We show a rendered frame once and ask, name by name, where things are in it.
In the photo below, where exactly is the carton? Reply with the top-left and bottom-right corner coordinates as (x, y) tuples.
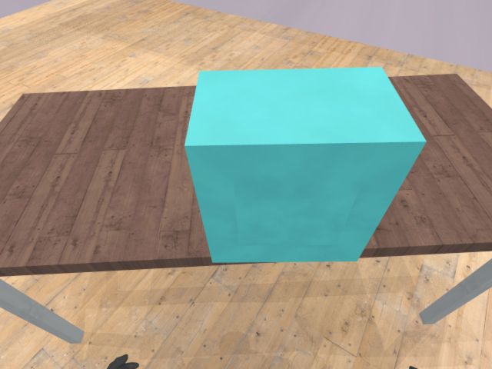
(184, 67), (427, 263)

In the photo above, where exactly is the table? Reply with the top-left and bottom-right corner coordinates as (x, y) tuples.
(0, 74), (492, 344)

